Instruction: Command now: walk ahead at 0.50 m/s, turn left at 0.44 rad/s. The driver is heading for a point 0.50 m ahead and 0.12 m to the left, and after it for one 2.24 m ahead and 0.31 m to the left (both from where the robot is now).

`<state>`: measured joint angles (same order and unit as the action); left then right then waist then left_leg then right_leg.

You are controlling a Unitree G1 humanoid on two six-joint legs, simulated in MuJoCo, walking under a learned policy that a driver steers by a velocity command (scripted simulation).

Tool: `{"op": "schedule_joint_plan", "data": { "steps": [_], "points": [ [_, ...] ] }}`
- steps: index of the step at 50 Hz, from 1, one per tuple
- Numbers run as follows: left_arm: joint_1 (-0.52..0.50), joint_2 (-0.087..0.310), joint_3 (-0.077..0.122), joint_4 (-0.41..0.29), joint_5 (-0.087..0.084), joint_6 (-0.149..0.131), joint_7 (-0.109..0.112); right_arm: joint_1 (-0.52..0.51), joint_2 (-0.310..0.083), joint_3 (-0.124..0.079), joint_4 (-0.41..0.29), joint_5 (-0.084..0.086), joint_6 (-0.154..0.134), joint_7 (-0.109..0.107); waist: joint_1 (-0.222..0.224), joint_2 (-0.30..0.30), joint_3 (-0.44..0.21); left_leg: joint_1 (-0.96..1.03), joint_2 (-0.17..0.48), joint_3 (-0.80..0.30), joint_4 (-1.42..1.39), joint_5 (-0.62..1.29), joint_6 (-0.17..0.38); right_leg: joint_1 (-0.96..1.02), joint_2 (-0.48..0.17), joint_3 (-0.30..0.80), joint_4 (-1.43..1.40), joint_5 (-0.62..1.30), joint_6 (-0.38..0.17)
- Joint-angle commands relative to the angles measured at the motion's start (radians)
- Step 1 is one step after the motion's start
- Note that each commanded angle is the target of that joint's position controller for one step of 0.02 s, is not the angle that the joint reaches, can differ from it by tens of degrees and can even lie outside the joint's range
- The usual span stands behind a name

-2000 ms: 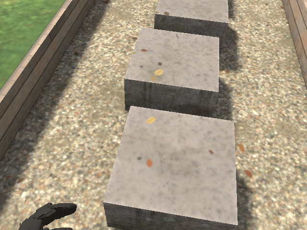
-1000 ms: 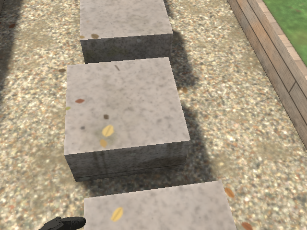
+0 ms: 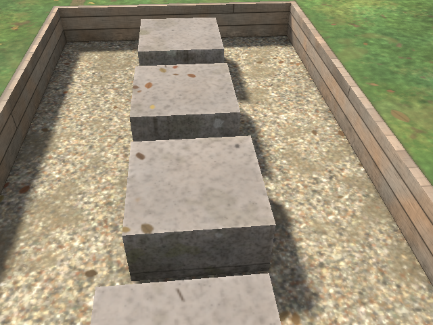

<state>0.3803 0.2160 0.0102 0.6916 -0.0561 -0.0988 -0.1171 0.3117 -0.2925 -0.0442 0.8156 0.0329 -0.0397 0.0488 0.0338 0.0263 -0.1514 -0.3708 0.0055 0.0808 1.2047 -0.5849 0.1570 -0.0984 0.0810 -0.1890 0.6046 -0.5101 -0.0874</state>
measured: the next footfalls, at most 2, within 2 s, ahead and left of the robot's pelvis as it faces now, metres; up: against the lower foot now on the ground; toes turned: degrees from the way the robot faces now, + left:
left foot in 0.34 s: +0.44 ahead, +0.13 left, +0.00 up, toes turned +22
right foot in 0.88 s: +0.59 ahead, +0.08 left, +0.00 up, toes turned +15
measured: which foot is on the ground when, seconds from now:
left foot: up 0.00-0.32, down 0.34-0.90, up 0.92-1.00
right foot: down 0.00-0.32, up 0.34-0.86, down 0.88-1.00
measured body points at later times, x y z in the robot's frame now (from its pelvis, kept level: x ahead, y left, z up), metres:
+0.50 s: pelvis +0.30 +0.08 +0.00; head +0.36 +0.11 +0.45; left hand +0.34 +0.35 -0.12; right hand +0.50 -0.11 -0.11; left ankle +0.40 +0.12 -0.71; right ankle +0.26 -0.05 -0.60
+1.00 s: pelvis +0.47 +0.09 +0.01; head +0.50 +0.09 +0.46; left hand +0.53 +0.33 -0.10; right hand +0.66 -0.09 -0.11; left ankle +0.40 +0.12 -0.66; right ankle +0.56 +0.07 -0.71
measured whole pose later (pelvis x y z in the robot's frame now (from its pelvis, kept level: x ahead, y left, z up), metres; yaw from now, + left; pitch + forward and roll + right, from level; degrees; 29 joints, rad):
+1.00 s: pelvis +0.47 +0.09 +0.01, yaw +19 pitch +2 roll +1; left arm 0.16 0.14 0.00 0.77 -0.03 -0.05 -0.04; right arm 0.20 -0.19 -0.02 0.77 0.03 -0.06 -0.05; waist 0.00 0.01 0.04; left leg -0.41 -0.09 0.11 1.00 -0.65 0.01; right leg -0.45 0.04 -0.11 0.62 -0.20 -0.12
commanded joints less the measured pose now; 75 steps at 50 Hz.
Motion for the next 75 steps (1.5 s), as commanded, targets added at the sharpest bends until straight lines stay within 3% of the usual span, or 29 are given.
{"op": "schedule_joint_plan", "data": {
  "steps": [1, 3, 5, 6, 8, 9, 12, 15, 16, 17, 18, 19, 22, 24, 27, 33, 38, 42, 44, 45, 46, 47, 51, 57, 66, 67, 69, 71, 75],
  "points": [
    [0.123, 0.053, 0.008, 0.000, 0.016, -0.016, 0.003, -0.055, -0.067, -0.007, -0.032, 0.028, -0.006, 0.004, 0.017, -0.001, 0.344, -0.475, 0.099, -0.008, 0.102, 0.088, -0.031, 0.120, -0.378, 0.357, -0.333, 0.920, -0.030],
    [0.171, -0.027, -0.011, 0.106, 0.023, -0.048, 0.061, -0.266, 0.006, 0.020, -0.120, 0.077, -0.011, 0.042, 0.047, -0.048, 0.362, -0.729, 0.183, -0.048, -0.034, 0.121, -0.037, 0.326, -0.336, 0.295, -0.486, 0.480, -0.030],
    [0.172, -0.020, 0.003, 0.201, 0.013, -0.096, 0.103, -0.402, 0.060, 0.051, -0.186, 0.056, -0.038, 0.046, 0.069, -0.033, 0.395, -0.949, 0.157, 0.026, 0.167, 0.107, -0.090, 0.354, -0.335, 0.234, -0.562, 0.499, 0.011],
    [0.030, 0.012, -0.006, 0.150, 0.022, -0.090, 0.074, -0.368, 0.007, 0.031, -0.211, 0.024, -0.056, 0.056, -0.025, 0.081, 0.423, -0.692, 0.136, 0.045, -0.017, 0.298, -0.093, 0.040, -0.219, 0.043, -0.584, 0.578, 0.095],
    [0.012, 0.042, -0.011, 0.099, 0.055, -0.041, 0.045, -0.426, 0.021, 0.047, -0.223, 0.047, -0.059, 0.102, 0.023, 0.022, 0.409, -0.354, 0.082, 0.092, -0.250, 0.608, -0.096, -0.260, -0.139, -0.121, -0.609, 0.749, 0.131],
    [0.096, 0.007, -0.023, 0.132, 0.013, -0.044, 0.026, -0.369, 0.042, 0.053, -0.193, 0.049, -0.057, 0.108, 0.051, -0.022, 0.359, -0.203, 0.075, 0.084, -0.309, 0.701, -0.054, -0.238, -0.184, -0.117, -0.635, 0.833, 0.118],
    [0.164, 0.065, -0.017, 0.186, 0.038, -0.024, 0.012, -0.294, 0.018, 0.057, -0.169, -0.016, -0.089, 0.096, 0.009, -0.097, 0.309, -0.207, -0.008, 0.157, -0.397, 0.655, 0.037, 0.064, -0.209, -0.149, -0.482, 1.271, 0.167],
    [0.118, 0.120, -0.010, 0.144, 0.045, -0.009, 0.081, -0.116, -0.062, 0.008, -0.084, -0.073, -0.090, 0.072, -0.080, -0.275, 0.220, 0.080, -0.054, 0.128, -0.511, 0.403, 0.086, 0.056, -0.269, -0.136, -0.038, 1.755, 0.126],
    [0.046, 0.132, -0.008, 0.095, 0.067, -0.008, 0.109, 0.091, -0.118, -0.034, -0.009, -0.053, -0.094, 0.067, -0.195, -0.224, 0.105, 0.349, -0.035, 0.068, -0.646, 0.311, 0.085, -0.073, -0.232, -0.155, 0.207, 1.379, 0.098],
    [0.069, 0.118, -0.001, 0.071, 0.061, -0.011, 0.122, 0.077, -0.136, -0.041, -0.016, 0.031, -0.102, 0.055, -0.144, 0.031, 0.002, 0.619, 0.092, -0.098, -0.717, 0.145, 0.000, -0.302, -0.107, -0.113, 0.477, -0.044, 0.071],
    [0.101, 0.141, -0.001, 0.005, -0.039, -0.009, 0.108, 0.002, -0.116, -0.015, -0.106, 0.113, -0.101, 0.074, -0.075, 0.018, -0.194, 0.943, 0.368, -0.619, -0.758, 0.113, 0.085, -0.677, -0.039, -0.020, 0.743, -0.270, 0.106],
    [0.081, 0.201, 0.027, 0.015, -0.072, -0.013, 0.112, 0.058, -0.085, -0.003, -0.102, 0.096, -0.096, 0.092, -0.179, -0.049, -0.314, 0.890, 0.337, -0.651, -0.898, 0.139, 0.130, -0.674, -0.098, 0.095, 0.774, -0.092, 0.090],
    [0.012, 0.056, -0.027, 0.008, 0.012, -0.024, 0.147, -0.063, -0.076, 0.003, -0.104, 0.030, -0.178, 0.062, -0.075, -0.129, -0.089, 0.340, 0.284, -0.495, -0.915, 0.486, 0.082, -0.518, -0.156, 0.076, 0.833, 0.081, 0.077],
    [0.013, 0.018, -0.026, 0.014, 0.084, -0.040, 0.171, -0.125, -0.029, 0.014, -0.100, 0.045, -0.172, 0.036, 0.001, -0.120, 0.031, -0.026, 0.218, -0.301, -0.828, 0.907, 0.041, -0.464, -0.167, 0.064, 0.926, 0.088, 0.098],
    [-0.111, 0.026, -0.011, -0.024, 0.047, -0.015, 0.176, -0.128, -0.018, 0.022, -0.121, 0.004, -0.100, 0.034, 0.007, 0.048, 0.006, -0.170, 0.113, -0.132, -0.806, 1.051, 0.024, -0.377, -0.164, 0.021, 0.785, 0.115, 0.112],
    [-0.322, 0.017, -0.010, -0.105, 0.027, 0.019, 0.154, 0.017, -0.020, 0.010, -0.083, -0.025, -0.067, -0.020, -0.048, 0.116, -0.004, 0.197, 0.111, -0.243, -0.727, 1.172, -0.070, -0.650, -0.126, 0.029, 0.512, 0.232, 0.125],
    [-0.352, -0.030, -0.020, -0.045, 0.013, 0.013, 0.126, 0.087, 0.069, 0.046, -0.050, -0.021, -0.079, -0.069, -0.073, 0.042, 0.073, 0.267, 0.137, -0.229, -0.773, 1.155, -0.142, -0.605, -0.151, 0.066, 0.280, 0.340, 0.121],
    [-0.315, -0.034, -0.015, -0.009, 0.020, 0.010, 0.114, -0.040, 0.023, 0.048, -0.084, -0.008, -0.081, -0.096, -0.055, 0.005, 0.060, 0.171, 0.109, -0.139, -0.738, 1.128, -0.125, -0.297, -0.079, 0.029, 0.068, 0.346, 0.096],
    [-0.258, 0.007, 0.000, 0.008, 0.038, 0.007, 0.101, -0.058, -0.026, 0.025, -0.105, -0.032, -0.071, -0.107, -0.051, -0.027, 0.042, 0.177, 0.066, -0.116, -0.612, 0.972, -0.146, -0.169, -0.108, 0.080, -0.092, 0.568, 0.065],
    [-0.200, 0.075, 0.019, 0.019, 0.041, -0.004, 0.098, -0.059, -0.021, 0.017, -0.117, -0.062, -0.065, -0.103, -0.055, -0.052, -0.028, 0.097, -0.016, -0.066, -0.457, 0.571, -0.163, -0.027, -0.246, 0.225, -0.057, 0.959, 0.017],
    [-0.187, 0.049, 0.023, -0.001, 0.037, -0.002, 0.087, -0.005, -0.006, 0.007, -0.104, -0.053, -0.045, -0.104, -0.049, -0.177, -0.131, -0.078, -0.124, 0.032, -0.260, -0.054, -0.181, 0.139, -0.403, 0.438, -0.083, 1.196, -0.120],
    [-0.185, 0.023, 0.017, -0.011, 0.016, 0.017, 0.068, 0.028, -0.031, -0.007, -0.097, -0.032, -0.031, -0.102, -0.020, -0.242, -0.162, -0.173, -0.125, 0.065, -0.152, -0.209, -0.162, 0.155, -0.428, 0.563, -0.170, 1.000, -0.178],
    [-0.204, 0.111, 0.051, 0.026, 0.014, 0.050, 0.099, -0.143, -0.013, -0.032, -0.136, 0.044, -0.021, -0.096, -0.034, -0.048, 0.059, -0.252, -0.067, 0.045, -0.070, -0.053, -0.173, -0.097, -0.315, 0.545, -0.306, 0.314, -0.123],
    [-0.221, 0.114, 0.063, 0.048, 0.043, 0.037, 0.123, -0.202, 0.016, -0.035, -0.196, -0.004, -0.017, -0.108, -0.047, -0.136, 0.029, -0.135, -0.091, 0.035, -0.238, 0.073, -0.164, -0.171, -0.240, 0.500, -0.329, 0.164, -0.092],
    [-0.229, 0.195, 0.107, 0.057, 0.064, 0.062, 0.146, -0.112, 0.037, -0.039, -0.124, 0.006, 0.005, -0.098, -0.097, -0.178, 0.109, 0.173, -0.163, 0.037, -0.743, 0.227, -0.062, -0.357, -0.154, 0.593, -0.302, 0.004, 0.006],
    [-0.245, 0.193, 0.109, 0.042, 0.068, 0.062, 0.156, -0.054, 0.026, -0.045, -0.097, 0.005, 0.011, -0.094, -0.110, -0.161, 0.102, 0.276, -0.104, -0.002, -0.876, 0.287, -0.040, -0.423, -0.111, 0.561, -0.243, -0.045, 0.030],
    [-0.254, 0.198, 0.116, 0.011, 0.032, 0.044, 0.159, -0.178, -0.049, -0.047, -0.139, -0.011, 0.017, -0.104, -0.042, 0.107, 0.083, 0.272, 0.412, -0.422, -1.079, 0.169, 0.044, -0.611, 0.104, 0.174, 0.352, -0.200, 0.012],
    [-0.285, 0.217, 0.130, -0.001, 0.011, 0.003, 0.162, -0.214, 0.003, -0.004, -0.123, -0.019, -0.011, -0.093, -0.003, 0.027, 0.136, 0.106, 0.338, -0.316, -1.027, 0.208, 0.078, -0.559, -0.060, 0.118, 0.585, -0.159, 0.056],
    [-0.273, 0.136, 0.099, -0.002, 0.018, 0.066, 0.151, -0.220, 0.000, 0.004, -0.129, -0.021, -0.027, -0.086, -0.013, 0.027, 0.126, 0.241, 0.207, -0.112, -0.963, 0.540, 0.056, -0.586, -0.067, 0.061, 0.630, -0.065, 0.127]
  ]
}}
Over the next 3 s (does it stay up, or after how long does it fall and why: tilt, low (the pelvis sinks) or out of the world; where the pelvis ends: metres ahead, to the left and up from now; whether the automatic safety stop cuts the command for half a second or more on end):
stays up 1.11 0.17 0.01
